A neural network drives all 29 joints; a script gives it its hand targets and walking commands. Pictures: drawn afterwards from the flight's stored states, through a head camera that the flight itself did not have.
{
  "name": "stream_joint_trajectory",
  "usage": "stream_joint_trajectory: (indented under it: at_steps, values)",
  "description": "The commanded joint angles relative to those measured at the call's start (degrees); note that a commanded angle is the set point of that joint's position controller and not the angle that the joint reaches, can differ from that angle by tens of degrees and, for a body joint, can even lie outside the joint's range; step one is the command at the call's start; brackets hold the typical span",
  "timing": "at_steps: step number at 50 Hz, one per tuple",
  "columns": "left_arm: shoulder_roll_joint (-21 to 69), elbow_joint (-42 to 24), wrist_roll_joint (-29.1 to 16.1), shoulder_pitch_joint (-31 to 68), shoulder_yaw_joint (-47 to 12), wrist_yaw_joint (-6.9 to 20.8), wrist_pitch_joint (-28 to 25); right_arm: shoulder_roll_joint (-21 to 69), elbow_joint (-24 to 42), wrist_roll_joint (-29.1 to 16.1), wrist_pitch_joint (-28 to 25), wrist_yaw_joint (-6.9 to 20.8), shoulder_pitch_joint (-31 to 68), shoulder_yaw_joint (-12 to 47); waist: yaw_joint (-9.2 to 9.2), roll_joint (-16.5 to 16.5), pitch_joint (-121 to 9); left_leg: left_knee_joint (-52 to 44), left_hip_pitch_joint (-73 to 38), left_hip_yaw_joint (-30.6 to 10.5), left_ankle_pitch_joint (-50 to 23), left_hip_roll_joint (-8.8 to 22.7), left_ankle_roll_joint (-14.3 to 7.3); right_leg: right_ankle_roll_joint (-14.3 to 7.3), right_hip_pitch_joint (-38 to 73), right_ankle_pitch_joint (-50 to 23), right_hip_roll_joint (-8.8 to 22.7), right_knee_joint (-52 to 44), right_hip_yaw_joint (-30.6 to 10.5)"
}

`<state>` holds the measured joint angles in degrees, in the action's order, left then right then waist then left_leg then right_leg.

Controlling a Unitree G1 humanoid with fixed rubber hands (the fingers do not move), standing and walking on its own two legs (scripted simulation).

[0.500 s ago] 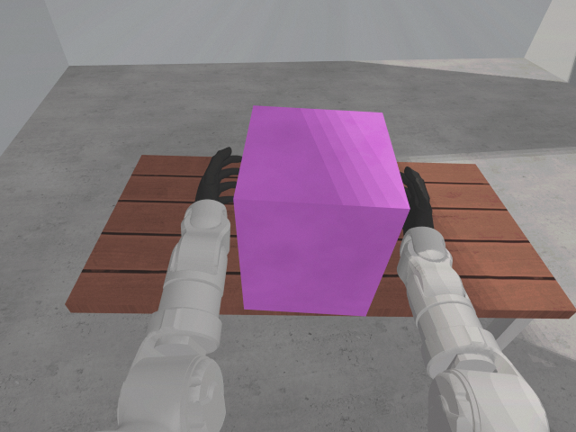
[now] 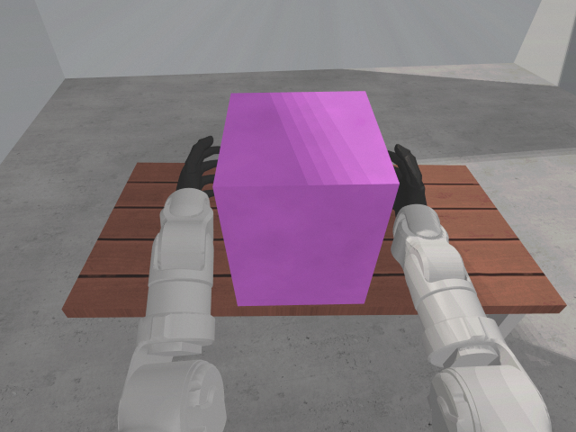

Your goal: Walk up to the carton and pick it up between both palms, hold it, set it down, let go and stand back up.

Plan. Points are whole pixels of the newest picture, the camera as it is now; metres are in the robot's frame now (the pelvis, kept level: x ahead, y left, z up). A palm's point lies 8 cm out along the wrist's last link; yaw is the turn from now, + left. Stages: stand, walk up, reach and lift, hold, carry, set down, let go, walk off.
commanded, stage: reach and lift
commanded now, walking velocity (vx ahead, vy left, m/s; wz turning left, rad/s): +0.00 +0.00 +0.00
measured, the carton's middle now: (299, 201) +0.43 -0.03 +0.13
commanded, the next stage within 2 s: hold in 1.10 s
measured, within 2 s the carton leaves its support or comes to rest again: neither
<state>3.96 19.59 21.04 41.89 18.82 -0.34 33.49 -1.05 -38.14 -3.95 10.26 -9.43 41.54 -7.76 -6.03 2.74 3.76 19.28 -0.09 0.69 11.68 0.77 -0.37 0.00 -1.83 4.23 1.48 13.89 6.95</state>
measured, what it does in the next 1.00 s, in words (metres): stands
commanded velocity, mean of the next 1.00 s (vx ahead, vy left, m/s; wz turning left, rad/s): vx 0.00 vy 0.00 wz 0.00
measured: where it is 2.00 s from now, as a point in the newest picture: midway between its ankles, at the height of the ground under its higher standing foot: outside the picture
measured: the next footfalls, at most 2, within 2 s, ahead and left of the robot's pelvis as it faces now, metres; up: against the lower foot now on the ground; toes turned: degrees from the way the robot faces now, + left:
none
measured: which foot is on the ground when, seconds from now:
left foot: down 0.00-1.00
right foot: down 0.00-1.00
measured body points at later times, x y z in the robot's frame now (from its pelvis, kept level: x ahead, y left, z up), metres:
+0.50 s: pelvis +0.00 +0.00 +0.00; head -0.03 +0.03 +0.45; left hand +0.39 +0.13 +0.19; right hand +0.38 -0.17 +0.17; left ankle +0.00 +0.11 -0.75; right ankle +0.05 -0.12 -0.75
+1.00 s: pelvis -0.01 +0.00 +0.00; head -0.04 +0.02 +0.45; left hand +0.40 +0.14 +0.21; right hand +0.38 -0.16 +0.19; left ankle +0.00 +0.11 -0.75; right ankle +0.05 -0.12 -0.75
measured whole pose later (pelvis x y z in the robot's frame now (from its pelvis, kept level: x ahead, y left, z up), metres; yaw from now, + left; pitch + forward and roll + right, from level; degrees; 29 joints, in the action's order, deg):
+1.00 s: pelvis -0.01 +0.00 +0.00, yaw +2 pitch -11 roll -1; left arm 2.9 12.8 23.8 44.4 20.1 2.7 41.3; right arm 0.6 -34.3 -4.8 14.0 -10.7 43.5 -7.4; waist -7.1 3.7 6.6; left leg 19.8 -2.4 -0.9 11.5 0.6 -0.1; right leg -0.3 1.3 4.6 1.4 14.2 7.8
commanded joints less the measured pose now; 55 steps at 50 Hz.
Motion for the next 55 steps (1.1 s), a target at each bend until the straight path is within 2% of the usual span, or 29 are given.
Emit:
stream_joint_trajectory:
  at_steps: [1, 3, 4, 5, 6, 7, 9, 10, 11, 12, 13, 18, 24, 27, 33, 38, 45, 55]
  values:
    - [27.8, -7.0, -7.3, 27.5, -21.6, 9.6, -0.1, 29.2, 19.1, -3.7, -4.4, 5.8, 41.0, 20.3, -0.26, -0.1, -24.6, -3.7, 5.7, 1.5, -10.0, -4.0, 0.6, 2.4, 20.6, -13.7, -3.7, 3.0, -1.3]
    - [28.1, -8.7, -7.9, 30.5, -23.6, 9.4, -0.5, 29.5, 17.9, -3.7, -4.0, 5.7, 40.7, 20.4, -0.63, -1.4, -23.4, -3.3, 4.5, 1.3, -10.7, -3.8, 0.9, 2.1, 17.7, -11.6, -3.7, 2.7, -0.8]
    - [28.4, -6.4, -7.5, 30.5, -22.8, 9.4, -0.3, 29.3, 17.5, -3.6, -4.0, 5.9, 42.4, 20.1, -0.52, -1.9, -22.6, -3.7, 4.1, 1.4, -8.8, -3.8, 1.0, 2.0, 15.7, -8.9, -3.7, 2.3, -0.4]
    - [28.2, -7.8, -8.2, 31.6, -23.6, 9.4, -0.7, 30.2, 18.7, -3.2, -4.2, 6.1, 42.5, 19.7, -0.74, -1.6, -23.4, -4.1, 4.4, 1.1, -6.7, -3.7, 0.6, 1.8, 15.7, -6.9, -3.7, 2.0, -0.3]
    - [28.5, -8.5, -8.2, 32.4, -24.1, 9.1, -0.8, 30.1, 18.0, -3.1, -4.1, 6.3, 42.9, 19.8, -0.34, -2.4, -23.2, -4.1, 4.5, 1.2, -7.0, -3.5, 0.7, 1.7, 14.4, -7.1, -3.8, 2.8, -0.1]
    - [28.6, -10.9, -9.2, 33.6, -25.5, 8.6, -1.0, 30.8, 19.3, -3.3, -4.3, 6.4, 43.0, 20.0, -0.70, -2.9, -26.3, -3.4, 3.3, 1.0, -8.7, -3.6, 0.9, 2.0, 14.5, -8.2, -3.8, 2.9, -0.2]
    - [30.1, -9.9, -9.0, 33.9, -26.0, 8.0, -0.5, 29.8, 17.9, -2.6, -4.0, 6.8, 42.0, 18.7, -1.47, -4.5, -24.3, -3.6, 2.2, 0.9, -9.0, -2.6, 2.0, 1.3, 12.9, -5.4, -4.3, 2.5, 0.2]
    - [31.3, -14.0, -8.6, 31.1, -27.8, 7.7, 0.2, 29.8, 17.5, -4.0, -3.6, 6.7, 37.2, 19.5, -2.42, -6.5, -26.0, -0.6, -5.5, -0.3, -22.2, -0.9, 4.4, 0.6, 14.1, -10.0, -4.6, 2.5, 0.8]
    - [31.5, -14.9, -9.0, 30.0, -29.0, 7.8, 0.8, 27.5, 19.4, -5.2, -3.7, 6.5, 37.4, 20.6, -2.21, -7.1, -27.8, 1.4, -7.7, -0.6, -26.5, -1.6, 5.3, 0.7, 13.7, -10.8, -4.9, 1.9, 0.9]
    - [31.7, -15.1, -9.0, 30.2, -29.5, 8.0, 1.3, 27.6, 20.7, -6.0, -3.4, 6.1, 38.6, 21.3, -2.90, -6.6, -27.9, 1.7, -7.5, -0.6, -27.7, -1.8, 5.5, 1.0, 13.3, -10.8, -5.1, 1.8, 0.9]
    - [31.2, -14.4, -8.4, 29.5, -28.7, 8.3, 1.7, 27.4, 20.5, -6.1, -3.1, 5.9, 38.7, 21.2, -2.95, -5.9, -26.3, 1.4, -6.5, -0.4, -27.3, -2.0, 5.2, 1.1, 13.7, -10.5, -5.2, 1.8, 1.0]
    - [28.4, -12.7, -6.1, 28.1, -24.3, 9.9, 3.7, 26.1, 19.1, -4.4, -2.5, 6.0, 38.1, 19.3, -1.79, -4.2, -19.1, -2.7, 0.1, 0.8, -16.2, -2.1, 3.3, 1.3, 15.9, -5.8, -4.2, 1.3, 1.2]
    - [27.6, -12.9, -6.5, 29.8, -23.4, 9.8, 3.7, 27.5, 21.7, -4.5, -3.1, 6.0, 42.4, 20.6, -0.44, -2.8, -22.7, -2.2, 0.6, 1.5, -15.2, -2.7, 1.7, 1.2, 17.7, -8.5, -4.2, 2.1, 0.7]
    - [26.6, -11.9, -6.3, 30.7, -22.0, 9.8, 4.0, 28.0, 21.2, -4.0, -2.7, 5.9, 43.0, 20.4, 0.06, -2.0, -22.8, -3.0, 2.1, 1.8, -12.0, -2.9, 0.8, 1.3, 18.2, -7.6, -3.8, 2.0, 0.4]
    - [25.2, -10.1, -6.2, 32.2, -20.0, 10.4, 4.5, 28.7, 19.5, -3.0, -2.0, 5.8, 43.7, 18.9, 0.00, -1.3, -22.7, -4.3, 4.4, 2.3, -7.2, -3.3, -0.1, 1.7, 19.2, -6.6, -3.3, 2.1, 0.1]
    - [25.0, -9.5, -6.2, 33.3, -19.6, 11.0, 4.6, 28.9, 18.8, -3.0, -1.4, 5.5, 43.8, 18.2, -0.83, -1.6, -22.9, -4.2, 4.6, 2.3, -7.2, -3.6, 0.1, 2.0, 19.9, -7.6, -3.3, 2.2, 0.2]
    - [25.7, -9.9, -6.4, 34.0, -20.6, 11.3, 4.7, 28.4, 19.0, -4.0, -0.8, 5.3, 44.1, 18.4, -1.79, -2.7, -23.4, -3.3, 3.1, 1.7, -11.0, -3.5, 1.3, 2.0, 19.5, -8.6, -3.7, 2.4, 0.7]
    - [26.7, -11.0, -6.2, 34.5, -21.6, 10.7, 5.4, 27.5, 19.2, -5.3, -0.6, 5.6, 45.1, 19.0, -1.48, -4.0, -23.4, -2.3, 0.5, 1.3, -15.9, -2.8, 2.2, 1.3, 17.8, -7.1, -4.5, 2.1, 1.0]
